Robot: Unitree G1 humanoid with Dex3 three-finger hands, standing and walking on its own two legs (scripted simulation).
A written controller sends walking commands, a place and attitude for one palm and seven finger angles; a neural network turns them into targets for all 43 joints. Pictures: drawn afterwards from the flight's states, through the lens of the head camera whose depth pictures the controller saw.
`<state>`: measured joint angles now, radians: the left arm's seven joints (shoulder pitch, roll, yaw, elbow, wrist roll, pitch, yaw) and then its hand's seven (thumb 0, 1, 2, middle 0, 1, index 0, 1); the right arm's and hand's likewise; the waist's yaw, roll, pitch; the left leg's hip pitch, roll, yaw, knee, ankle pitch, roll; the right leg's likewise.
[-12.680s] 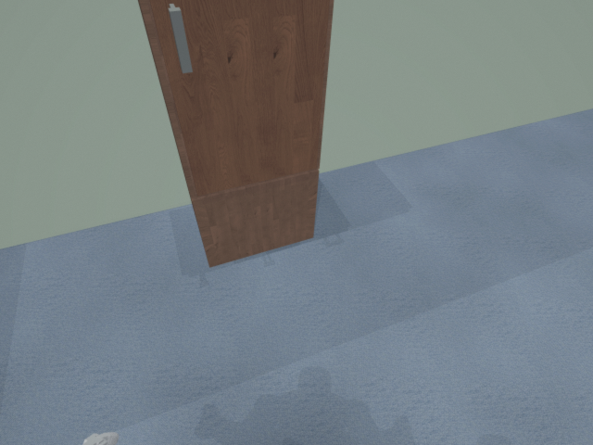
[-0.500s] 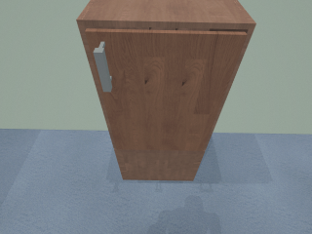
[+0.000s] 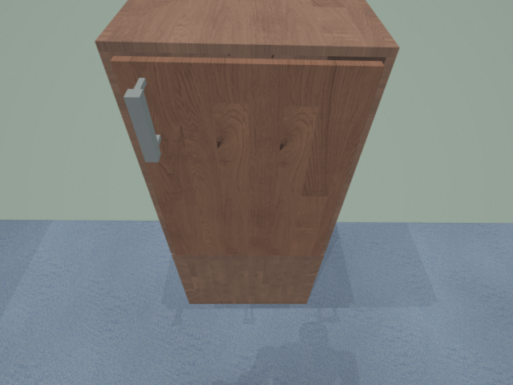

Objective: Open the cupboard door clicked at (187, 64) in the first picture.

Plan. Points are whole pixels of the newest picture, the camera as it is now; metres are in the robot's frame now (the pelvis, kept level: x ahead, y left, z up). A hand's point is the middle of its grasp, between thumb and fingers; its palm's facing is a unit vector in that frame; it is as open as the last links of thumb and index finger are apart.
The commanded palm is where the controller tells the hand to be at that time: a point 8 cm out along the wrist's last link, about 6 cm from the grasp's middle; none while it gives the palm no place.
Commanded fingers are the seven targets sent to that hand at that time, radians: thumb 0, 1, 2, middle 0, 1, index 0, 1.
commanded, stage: come to a stop and stand still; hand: left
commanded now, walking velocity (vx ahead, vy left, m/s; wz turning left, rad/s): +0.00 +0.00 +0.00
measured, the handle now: (147, 121) +0.49 +0.22 +0.15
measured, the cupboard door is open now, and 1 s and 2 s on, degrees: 0 0 0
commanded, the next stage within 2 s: look again from close up in 0.58 s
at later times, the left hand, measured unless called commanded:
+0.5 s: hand out of the picture +0.04 +0.17 -0.17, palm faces +0.00 -0.97 -0.23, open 7.4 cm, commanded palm none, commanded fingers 0.00 0.90 0.90 -0.20 -0.30 -0.20 -0.30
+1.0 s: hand out of the picture +0.04 +0.17 -0.17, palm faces +0.00 -0.97 -0.24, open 7.4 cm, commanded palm none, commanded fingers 0.00 0.90 0.90 -0.20 -0.30 -0.20 -0.30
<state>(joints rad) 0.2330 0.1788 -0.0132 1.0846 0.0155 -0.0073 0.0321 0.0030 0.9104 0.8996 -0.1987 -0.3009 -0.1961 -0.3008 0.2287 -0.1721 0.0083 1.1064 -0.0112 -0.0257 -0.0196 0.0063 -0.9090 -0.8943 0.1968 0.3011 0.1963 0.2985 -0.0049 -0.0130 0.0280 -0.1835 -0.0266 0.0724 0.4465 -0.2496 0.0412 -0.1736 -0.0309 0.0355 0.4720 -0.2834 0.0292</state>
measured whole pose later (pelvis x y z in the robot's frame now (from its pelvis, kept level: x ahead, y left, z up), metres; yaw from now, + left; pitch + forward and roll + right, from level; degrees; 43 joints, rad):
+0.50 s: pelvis +0.01 -0.02 +0.00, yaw +0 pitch -1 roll +1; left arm 0.23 0.21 0.00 1.09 0.01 -0.01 0.02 0.00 0.90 0.90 -0.20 -0.30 -0.20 -0.30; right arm 0.20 -0.21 0.00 1.13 -0.01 -0.02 -0.02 0.01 -0.91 -0.89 0.20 0.30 0.20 0.30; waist 0.00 -0.01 0.04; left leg -0.16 0.00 0.06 0.42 -0.25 0.01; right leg -0.15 0.00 0.02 0.45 -0.28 0.00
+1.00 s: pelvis +0.00 -0.03 +0.00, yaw +0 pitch -1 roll +0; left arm 0.21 0.23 0.00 1.09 0.01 -0.02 0.02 0.00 0.90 0.90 -0.20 -0.30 -0.20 -0.30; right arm 0.18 -0.22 0.01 1.14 -0.01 -0.02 -0.02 0.01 -0.91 -0.89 0.20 0.30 0.20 0.30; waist 0.00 -0.02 0.04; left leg -0.15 0.01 0.05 0.39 -0.22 0.00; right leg -0.14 0.01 0.02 0.42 -0.26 -0.01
